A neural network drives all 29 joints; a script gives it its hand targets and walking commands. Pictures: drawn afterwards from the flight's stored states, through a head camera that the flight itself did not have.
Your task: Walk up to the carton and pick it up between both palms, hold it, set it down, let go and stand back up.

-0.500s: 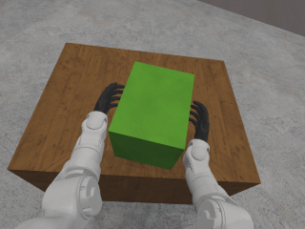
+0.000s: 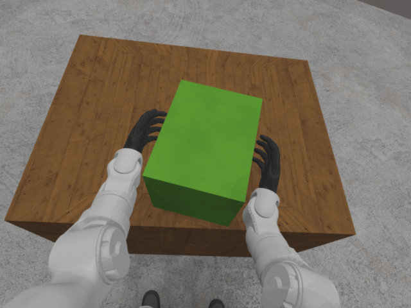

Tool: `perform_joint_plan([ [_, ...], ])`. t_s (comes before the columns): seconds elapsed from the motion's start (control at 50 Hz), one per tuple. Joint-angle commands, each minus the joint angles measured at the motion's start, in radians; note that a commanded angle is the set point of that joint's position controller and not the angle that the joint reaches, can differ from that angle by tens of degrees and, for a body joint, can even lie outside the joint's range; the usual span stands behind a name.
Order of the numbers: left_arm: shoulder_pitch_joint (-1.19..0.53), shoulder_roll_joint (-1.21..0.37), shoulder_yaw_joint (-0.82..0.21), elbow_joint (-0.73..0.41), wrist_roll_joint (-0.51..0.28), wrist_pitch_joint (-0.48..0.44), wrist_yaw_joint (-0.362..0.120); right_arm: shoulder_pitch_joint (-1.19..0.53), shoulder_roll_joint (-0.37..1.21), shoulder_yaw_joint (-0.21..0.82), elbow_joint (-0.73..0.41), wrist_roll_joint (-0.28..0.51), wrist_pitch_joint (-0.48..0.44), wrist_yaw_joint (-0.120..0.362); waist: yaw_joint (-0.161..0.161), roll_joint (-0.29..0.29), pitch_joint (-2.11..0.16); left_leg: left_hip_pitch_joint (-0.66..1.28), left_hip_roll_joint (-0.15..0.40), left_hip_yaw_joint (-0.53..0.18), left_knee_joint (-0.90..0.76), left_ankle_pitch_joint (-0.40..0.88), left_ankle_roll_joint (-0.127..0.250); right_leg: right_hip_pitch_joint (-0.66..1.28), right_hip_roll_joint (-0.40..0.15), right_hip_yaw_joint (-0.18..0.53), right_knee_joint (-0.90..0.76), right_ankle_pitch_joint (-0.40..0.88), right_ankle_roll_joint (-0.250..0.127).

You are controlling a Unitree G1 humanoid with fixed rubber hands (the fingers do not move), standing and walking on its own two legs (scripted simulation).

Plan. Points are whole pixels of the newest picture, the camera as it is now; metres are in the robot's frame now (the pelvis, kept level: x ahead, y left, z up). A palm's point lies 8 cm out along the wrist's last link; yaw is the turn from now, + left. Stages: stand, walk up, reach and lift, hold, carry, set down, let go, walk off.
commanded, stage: set down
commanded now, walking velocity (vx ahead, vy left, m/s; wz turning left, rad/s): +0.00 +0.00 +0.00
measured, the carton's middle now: (205, 155) +0.42 -0.01 -0.05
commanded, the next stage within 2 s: none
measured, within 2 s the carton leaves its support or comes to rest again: rests again in 0.82 s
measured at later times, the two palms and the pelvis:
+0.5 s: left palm (137, 151) +0.42 +0.14 -0.04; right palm (255, 193) +0.34 -0.12 -0.05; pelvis -0.01 +0.02 -0.02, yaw +0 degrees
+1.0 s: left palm (138, 152) +0.43 +0.14 -0.07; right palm (248, 201) +0.33 -0.11 -0.08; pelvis -0.03 +0.04 -0.04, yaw -2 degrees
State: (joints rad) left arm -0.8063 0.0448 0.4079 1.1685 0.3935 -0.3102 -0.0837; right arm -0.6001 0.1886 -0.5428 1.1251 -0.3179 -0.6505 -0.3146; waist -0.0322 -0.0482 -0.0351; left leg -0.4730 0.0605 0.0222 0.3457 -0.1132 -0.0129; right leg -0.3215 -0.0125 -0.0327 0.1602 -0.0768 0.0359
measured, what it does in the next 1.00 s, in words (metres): stands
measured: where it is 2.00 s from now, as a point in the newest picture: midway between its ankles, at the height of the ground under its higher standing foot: outside the picture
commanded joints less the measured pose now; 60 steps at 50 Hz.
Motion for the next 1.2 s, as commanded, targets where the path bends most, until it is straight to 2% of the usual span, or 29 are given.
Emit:
perform_joint_plan([
  [0.0,-0.482,-0.595,-0.240,0.014,0.034,-0.111,-0.096,-0.541,0.582,0.342,0.044,-0.152,-0.034,0.133,-0.005,0.086,-0.614,0.272,-0.054,0.076,0.061,0.301,-0.027,0.180,0.042,-0.065,0.090,0.338,-0.030],
  [0.12,-0.525,-0.592,-0.250,0.070,0.024,-0.140,-0.090,-0.553,0.586,0.303,0.062,-0.172,-0.047,0.134,-0.014,0.118,-0.660,0.263,-0.048,0.068,0.107,0.315,-0.040,0.075,0.052,-0.076,0.103,0.279,-0.051],
  [0.3,-0.541,-0.607,-0.273,0.170,0.018,-0.200,-0.085,-0.583,0.587,0.297,0.108,-0.171,-0.102,0.143,-0.030,0.159,-0.797,0.247,-0.040,0.044,0.220,0.440,-0.059,-0.039,0.069,-0.085,0.158,0.338,-0.076],
  [0.44,-0.566,-0.583,-0.250,0.265,0.019,-0.221,-0.095,-0.592,0.585,0.267,0.158,-0.180,-0.105,0.144,-0.043,0.148,-0.763,0.179,-0.038,0.034,0.253,0.367,-0.051,-0.119,0.067,-0.087,0.193,0.284,-0.077],
  [0.52,-0.599,-0.577,-0.243,0.313,0.014,-0.232,-0.093,-0.619,0.582,0.234,0.167,-0.196,-0.108,0.148,-0.045,0.165,-0.774,0.162,-0.035,0.032,0.282,0.349,-0.054,-0.194,0.072,-0.092,0.207,0.221,-0.087],
  [0.66,-0.634,-0.575,-0.243,0.393,0.006,-0.264,-0.088,-0.665,0.578,0.213,0.189,-0.208,-0.130,0.161,-0.045,0.199,-0.859,0.138,-0.027,0.019,0.354,0.375,-0.063,-0.290,0.080,-0.099,0.264,0.217,-0.099],
  [0.72,-0.641,-0.566,-0.236,0.435,0.007,-0.263,-0.089,-0.679,0.568,0.197,0.195,-0.212,-0.124,0.165,-0.053,0.195,-0.847,0.126,-0.025,0.011,0.368,0.322,-0.056,-0.341,0.080,-0.100,0.278,0.160,-0.100],
  [0.78,-0.674,-0.552,-0.227,0.454,0.008,-0.255,-0.093,-0.687,0.564,0.161,0.203,-0.229,-0.105,0.163,-0.066,0.193,-0.821,0.083,-0.025,0.009,0.366,0.227,-0.048,-0.371,0.075,-0.099,0.296,0.086,-0.096],
  [0.9,-0.711,-0.537,-0.220,0.488,0.009,-0.241,-0.087,-0.702,0.553,0.119,0.207,-0.237,-0.078,0.168,-0.075,0.233,-0.807,0.081,-0.011,-0.011,0.384,0.158,-0.053,-0.452,0.075,-0.108,0.333,0.013,-0.101],
  [1.1,-0.730,-0.532,-0.201,0.511,0.029,-0.220,-0.074,-0.728,0.540,0.088,0.208,-0.237,-0.060,0.183,-0.081,0.279,-0.815,0.094,0.004,-0.042,0.424,0.159,-0.066,-0.525,0.078,-0.119,0.391,-0.008,-0.101],
  [1.18,-0.732,-0.529,-0.194,0.515,0.033,-0.217,-0.069,-0.731,0.534,0.080,0.214,-0.237,-0.057,0.189,-0.087,0.280,-0.804,0.092,0.009,-0.055,0.436,0.153,-0.066,-0.546,0.077,-0.123,0.413,-0.016,-0.097],
])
